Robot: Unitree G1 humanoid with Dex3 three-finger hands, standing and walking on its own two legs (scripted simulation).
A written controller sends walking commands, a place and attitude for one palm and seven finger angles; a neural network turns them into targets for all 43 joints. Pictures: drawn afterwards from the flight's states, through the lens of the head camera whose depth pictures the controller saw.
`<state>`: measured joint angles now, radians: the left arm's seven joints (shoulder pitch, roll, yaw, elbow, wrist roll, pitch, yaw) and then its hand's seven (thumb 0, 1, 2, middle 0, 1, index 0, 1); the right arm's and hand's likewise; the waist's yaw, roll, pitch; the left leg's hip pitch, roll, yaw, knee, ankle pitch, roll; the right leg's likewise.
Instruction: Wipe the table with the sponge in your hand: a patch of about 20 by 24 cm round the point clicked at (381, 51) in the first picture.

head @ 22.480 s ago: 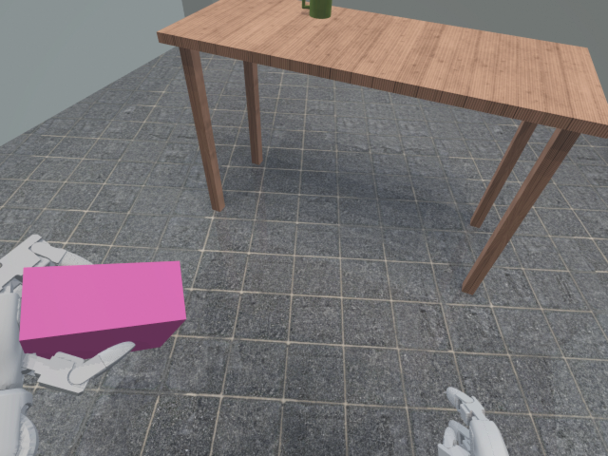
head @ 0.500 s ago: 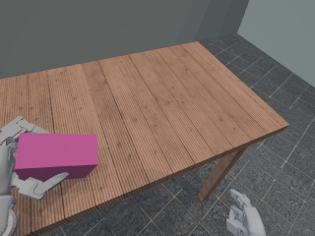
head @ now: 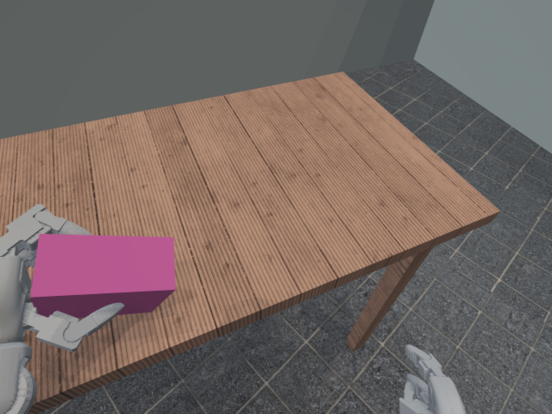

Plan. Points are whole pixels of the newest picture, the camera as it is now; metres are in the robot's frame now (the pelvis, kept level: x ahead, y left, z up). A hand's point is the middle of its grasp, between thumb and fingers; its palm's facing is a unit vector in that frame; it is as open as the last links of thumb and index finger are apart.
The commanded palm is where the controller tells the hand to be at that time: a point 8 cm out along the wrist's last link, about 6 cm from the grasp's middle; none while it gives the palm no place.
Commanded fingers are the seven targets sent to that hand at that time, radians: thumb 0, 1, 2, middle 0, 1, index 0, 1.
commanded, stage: look again from close up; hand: left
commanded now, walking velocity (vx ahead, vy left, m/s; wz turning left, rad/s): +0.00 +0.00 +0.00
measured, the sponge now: (125, 279) +0.24 +0.20 +0.12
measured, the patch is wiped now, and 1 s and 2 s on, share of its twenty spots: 0.00 0.00 0.00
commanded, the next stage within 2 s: come to a stop and stand still in 0.30 s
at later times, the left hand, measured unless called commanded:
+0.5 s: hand (61, 268) +0.23 +0.26 +0.15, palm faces +0.39 -0.85 -0.37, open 10.1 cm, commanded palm +0.17 +0.29 +0.17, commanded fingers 0.00 0.10 1.30 -1.20 -1.60 -1.20 -1.60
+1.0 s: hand (59, 281) +0.21 +0.25 +0.15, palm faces +0.39 -0.84 -0.37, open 10.1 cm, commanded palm +0.15 +0.28 +0.17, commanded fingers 0.00 0.10 1.30 -1.20 -1.60 -1.20 -1.60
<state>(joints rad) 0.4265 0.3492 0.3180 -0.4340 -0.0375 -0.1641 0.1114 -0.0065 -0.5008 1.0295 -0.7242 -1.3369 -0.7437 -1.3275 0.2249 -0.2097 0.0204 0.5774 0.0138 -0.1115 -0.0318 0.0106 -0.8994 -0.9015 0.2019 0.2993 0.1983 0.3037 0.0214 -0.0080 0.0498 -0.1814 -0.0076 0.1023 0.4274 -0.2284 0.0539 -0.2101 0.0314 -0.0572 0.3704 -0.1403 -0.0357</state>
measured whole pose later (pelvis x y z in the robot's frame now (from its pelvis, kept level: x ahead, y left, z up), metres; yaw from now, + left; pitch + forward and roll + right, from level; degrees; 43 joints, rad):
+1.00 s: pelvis +0.00 +0.00 +0.00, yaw +0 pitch -2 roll +0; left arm 0.39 0.36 0.36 -0.40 -0.04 -0.21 0.08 -0.01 -0.50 1.03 -0.73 -1.33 -0.75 -1.32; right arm 0.25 -0.19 0.03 0.58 0.01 -0.14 -0.03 0.01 -0.90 -0.90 0.20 0.30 0.20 0.30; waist 0.04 -0.03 0.06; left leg -0.21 -0.01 0.10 0.48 -0.25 0.06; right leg -0.24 0.02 -0.06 0.45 -0.18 -0.04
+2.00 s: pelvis +0.00 +0.03 +0.00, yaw +1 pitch -2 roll -1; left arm 0.42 0.36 0.35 -0.48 -0.03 -0.20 0.11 -0.01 -0.50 1.03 -0.73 -1.34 -0.74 -1.33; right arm 0.21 -0.20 0.02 0.57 0.01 -0.13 -0.03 0.01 -0.90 -0.90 0.20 0.30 0.20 0.30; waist 0.03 -0.03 0.09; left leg -0.18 -0.04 0.09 0.45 -0.24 0.08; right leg -0.21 -0.01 -0.06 0.40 -0.16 0.00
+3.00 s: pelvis +0.01 +0.01 +0.00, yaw +1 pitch -2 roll -1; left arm 0.43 0.36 0.36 -0.50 -0.04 -0.22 0.10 -0.01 -0.51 1.03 -0.73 -1.34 -0.74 -1.33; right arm 0.21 -0.20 0.02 0.58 0.01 -0.14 -0.02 0.01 -0.90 -0.90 0.20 0.30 0.20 0.30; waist 0.03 -0.02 0.08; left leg -0.18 -0.03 0.09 0.45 -0.25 0.07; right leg -0.21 0.01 -0.07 0.41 -0.17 -0.02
